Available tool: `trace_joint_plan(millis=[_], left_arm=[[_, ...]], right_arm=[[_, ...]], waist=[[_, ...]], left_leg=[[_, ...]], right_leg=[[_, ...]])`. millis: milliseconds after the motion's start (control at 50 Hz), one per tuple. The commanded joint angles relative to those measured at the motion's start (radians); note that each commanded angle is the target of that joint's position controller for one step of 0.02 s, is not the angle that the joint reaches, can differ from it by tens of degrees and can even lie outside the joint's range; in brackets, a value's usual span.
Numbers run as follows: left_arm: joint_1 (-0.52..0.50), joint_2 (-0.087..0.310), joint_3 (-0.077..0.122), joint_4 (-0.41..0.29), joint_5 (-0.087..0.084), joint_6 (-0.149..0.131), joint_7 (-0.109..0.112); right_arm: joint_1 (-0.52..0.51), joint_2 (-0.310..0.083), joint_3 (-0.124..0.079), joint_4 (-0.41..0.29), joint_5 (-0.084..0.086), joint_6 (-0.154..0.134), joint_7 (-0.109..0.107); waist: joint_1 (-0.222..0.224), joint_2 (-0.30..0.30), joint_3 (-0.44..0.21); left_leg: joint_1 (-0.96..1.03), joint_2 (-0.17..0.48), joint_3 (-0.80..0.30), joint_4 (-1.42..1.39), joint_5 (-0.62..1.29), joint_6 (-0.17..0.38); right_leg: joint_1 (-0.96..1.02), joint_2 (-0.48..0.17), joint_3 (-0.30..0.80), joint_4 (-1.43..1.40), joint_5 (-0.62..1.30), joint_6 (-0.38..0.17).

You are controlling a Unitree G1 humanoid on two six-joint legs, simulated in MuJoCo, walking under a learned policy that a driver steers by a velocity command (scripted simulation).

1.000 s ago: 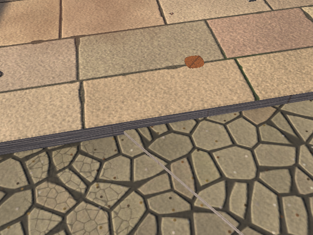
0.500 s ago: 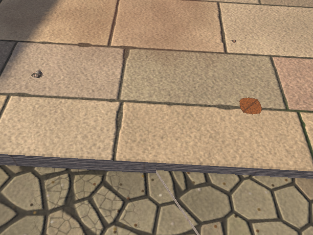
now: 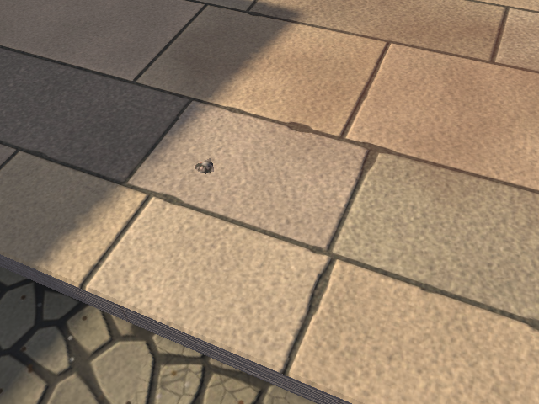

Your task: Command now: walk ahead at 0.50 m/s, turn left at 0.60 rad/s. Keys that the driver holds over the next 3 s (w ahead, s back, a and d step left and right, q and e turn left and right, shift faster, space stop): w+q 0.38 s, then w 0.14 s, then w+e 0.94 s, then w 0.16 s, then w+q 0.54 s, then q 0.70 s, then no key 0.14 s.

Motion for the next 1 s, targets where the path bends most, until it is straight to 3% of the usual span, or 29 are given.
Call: trace_joint_plan(millis=[20,100,160,200,220,240,260,280,300,340,380,420,480,520,560,620,680,720,740,760,800,820,860,880,900,920,940,960,1000], left_arm=[[-0.004,0.104,0.022,-0.038,0.0,-0.019,-0.001],[0.026,0.131,0.028,-0.016,-0.003,-0.015,0.003],[0.062,0.156,0.031,0.008,-0.001,0.002,0.014],[0.069,0.189,0.037,0.018,0.0,0.019,0.023],[0.063,0.2,0.038,0.016,-0.001,0.03,0.025],[0.056,0.197,0.035,0.005,-0.002,0.035,0.025],[0.095,0.106,0.013,-0.046,-0.001,0.031,0.015],[0.06,0.107,0.014,-0.112,0.001,0.032,0.006],[-0.047,0.148,0.023,-0.121,0.01,0.031,0.006],[-0.057,0.114,0.009,-0.109,0.0,0.018,0.005],[-0.02,0.109,0.005,-0.098,0.027,0.048,0.001],[-0.005,0.094,0.004,-0.093,0.03,0.069,-0.009],[-0.078,0.066,0.001,-0.118,0.028,0.082,-0.005],[-0.16,0.056,-0.001,-0.157,0.04,0.089,0.003],[-0.232,0.044,-0.006,-0.178,0.045,0.091,0.001],[-0.375,-0.014,-0.033,-0.252,0.026,0.087,0.006],[-0.452,-0.033,-0.056,-0.31,0.002,0.08,0.009],[-0.485,-0.04,-0.072,-0.358,0.018,0.094,0.003],[-0.453,-0.028,-0.075,-0.347,0.025,0.103,-0.007],[-0.429,-0.039,-0.08,-0.339,0.028,0.109,-0.011],[-0.323,-0.042,-0.083,-0.284,0.013,0.113,-0.016],[-0.258,-0.025,-0.073,-0.258,0.014,0.113,-0.014],[-0.033,0.03,-0.043,-0.176,0.004,0.098,-0.014],[0.078,0.105,-0.009,-0.137,0.013,0.084,-0.018],[0.059,0.233,0.025,-0.107,-0.008,0.086,-0.012],[0.002,0.228,0.04,-0.113,-0.037,0.091,0.002],[-0.073,0.19,0.035,-0.105,-0.022,0.075,0.008],[-0.075,0.132,0.027,-0.075,-0.01,0.063,0.004],[-0.078,0.049,0.01,-0.047,0.012,0.047,0.005]], right_arm=[[-0.062,-0.006,0.009,-0.084,0.001,-0.009,0.016],[-0.191,0.013,0.024,-0.123,0.003,-0.014,0.031],[-0.219,0.002,0.023,-0.137,-0.011,-0.012,0.025],[-0.147,-0.021,0.012,-0.119,-0.015,-0.015,0.013],[-0.042,-0.038,0.0,-0.088,-0.018,-0.024,0.005],[0.117,-0.073,-0.02,-0.035,-0.027,-0.032,-0.009],[0.177,-0.173,-0.048,-0.029,-0.028,-0.031,-0.026],[0.187,-0.262,-0.071,-0.056,0.008,-0.017,-0.034],[0.201,-0.228,-0.07,-0.045,0.021,-0.008,-0.045],[0.098,-0.128,-0.043,-0.032,0.026,-0.017,-0.054],[0.049,-0.084,-0.026,-0.038,0.032,-0.031,-0.058],[0.069,-0.077,-0.021,-0.025,0.035,-0.05,-0.052],[0.149,-0.086,-0.022,0.003,0.027,-0.064,-0.053],[0.207,-0.068,-0.013,0.033,0.029,-0.064,-0.057],[0.32,-0.059,-0.009,0.07,0.022,-0.068,-0.066],[0.482,-0.055,-0.001,0.14,0.002,-0.077,-0.086],[0.438,-0.031,0.019,0.176,-0.003,-0.093,-0.087],[0.366,-0.023,0.03,0.192,0.012,-0.09,-0.093],[0.322,-0.035,0.035,0.173,0.026,-0.087,-0.096],[0.304,-0.043,0.034,0.177,0.034,-0.087,-0.097],[0.279,-0.075,0.035,0.155,0.061,-0.092,-0.089],[0.296,-0.113,0.024,0.163,0.058,-0.091,-0.092],[0.284,-0.147,0.0,0.151,0.029,-0.074,-0.088],[0.269,-0.149,-0.007,0.115,0.031,-0.082,-0.085],[0.29,-0.016,0.016,0.043,0.013,-0.096,-0.045],[0.252,-0.048,0.012,0.005,-0.032,-0.113,-0.019],[0.217,-0.023,0.019,-0.025,-0.016,-0.123,-0.013],[0.177,0.0,0.028,-0.039,-0.016,-0.122,-0.024],[0.131,0.052,0.044,-0.085,-0.007,-0.089,-0.049]], waist=[[-0.012,-0.153,-0.002],[0.012,-0.155,0.023],[0.011,-0.155,0.017],[-0.024,-0.176,-0.044],[-0.07,-0.164,-0.104],[-0.142,-0.113,-0.197],[-0.122,0.065,-0.303],[-0.115,0.184,-0.393],[-0.146,0.011,-0.306],[-0.055,-0.06,-0.094],[0.0,-0.041,-0.086],[0.014,-0.039,-0.096],[-0.017,0.01,-0.088],[-0.034,-0.011,-0.043],[-0.08,-0.034,-0.025],[-0.126,-0.013,-0.016],[-0.072,-0.031,0.075],[-0.024,-0.041,0.108],[-0.007,-0.079,0.068],[-0.001,-0.046,0.044],[0.024,0.0,-0.066],[0.05,0.054,-0.119],[0.143,0.12,-0.238],[0.193,0.048,-0.293],[0.082,-0.298,-0.327],[0.05,-0.184,-0.346],[-0.011,-0.104,-0.21],[-0.03,0.025,-0.079],[-0.078,0.018,-0.004]], left_leg=[[-0.059,0.032,0.012,-0.102,0.114,-0.012],[0.034,0.023,0.096,-0.342,0.189,0.01],[0.079,-0.017,0.14,-0.425,0.098,0.051],[0.177,-0.082,0.167,-0.461,-0.004,0.094],[0.297,-0.119,0.167,-0.51,-0.017,0.122],[0.522,-0.119,0.123,-0.574,0.017,0.156],[0.821,0.138,-0.221,-0.576,-0.017,0.229],[0.958,0.34,-0.709,-0.711,0.088,0.37],[0.907,0.297,-0.578,-0.732,0.139,0.342],[0.631,0.204,-0.367,-0.769,0.285,0.266],[0.52,0.13,-0.282,-0.794,0.396,0.236],[0.485,0.108,-0.24,-0.81,0.47,0.234],[0.507,0.11,-0.257,-0.839,0.394,0.253],[0.569,0.129,-0.311,-0.837,0.245,0.253],[0.755,0.144,-0.345,-0.785,0.297,0.249],[0.952,0.223,-0.358,-0.726,0.399,0.251],[0.8,0.211,-0.25,-0.832,0.237,0.172],[0.621,0.183,-0.163,-0.97,0.224,0.138],[0.564,0.17,-0.088,-1.032,0.375,0.133],[0.53,0.158,-0.022,-1.057,0.556,0.131],[0.469,0.148,0.089,-0.951,1.249,0.122],[0.552,0.178,0.095,-0.83,1.53,0.113],[0.679,0.208,0.107,-0.392,1.715,0.086],[0.52,0.151,0.107,-0.031,1.364,0.064],[0.083,-0.146,0.084,0.438,-0.058,-0.025],[-0.038,-0.107,-0.092,0.552,-0.019,0.0],[-0.087,-0.079,-0.092,0.583,0.024,0.006],[-0.113,-0.04,-0.067,0.531,0.014,0.013],[-0.129,-0.004,-0.043,0.574,-0.049,0.01]], right_leg=[[0.033,-0.253,0.091,-0.149,0.377,-0.108],[0.047,-0.243,-0.008,-0.137,0.416,-0.075],[0.139,-0.269,-0.046,-0.047,0.656,-0.056],[0.196,-0.274,-0.071,0.128,0.92,-0.049],[0.178,-0.27,-0.083,0.296,0.951,-0.046],[0.055,-0.248,-0.099,0.536,0.791,-0.022],[-0.275,-0.175,-0.098,0.846,0.143,0.021],[-0.559,0.009,0.028,1.126,-0.373,0.064],[-0.643,-0.054,0.164,1.138,-0.269,0.053],[-0.576,-0.124,0.166,0.963,-0.142,0.045],[-0.485,-0.139,0.171,0.926,-0.132,0.06],[-0.47,-0.133,0.154,0.895,-0.103,0.07],[-0.613,-0.119,0.122,1.082,-0.104,0.072],[-0.812,-0.139,0.145,1.201,-0.132,0.058],[-1.043,-0.119,0.121,1.388,-0.201,0.042],[-1.383,-0.069,0.137,1.698,-0.359,-0.015],[-1.397,-0.023,0.2,1.605,-0.385,-0.059],[-1.218,-0.039,0.132,1.367,-0.339,-0.052],[-1.038,-0.049,0.062,1.218,-0.241,-0.059],[-0.884,-0.051,0.024,1.139,-0.175,-0.073],[-0.49,0.019,-0.084,0.961,-0.106,-0.115],[-0.424,0.06,-0.103,0.918,-0.139,-0.121],[-0.244,0.136,-0.033,0.688,-0.236,-0.163],[-0.045,0.066,0.243,0.54,-0.256,-0.234],[0.169,-0.253,0.954,0.213,-0.059,-0.381],[0.141,-0.245,1.195,0.049,-0.066,-0.359],[0.015,-0.242,1.073,0.05,-0.149,-0.335],[-0.117,-0.219,0.922,0.062,-0.081,-0.294],[-0.294,-0.143,0.682,0.063,0.068,-0.273]])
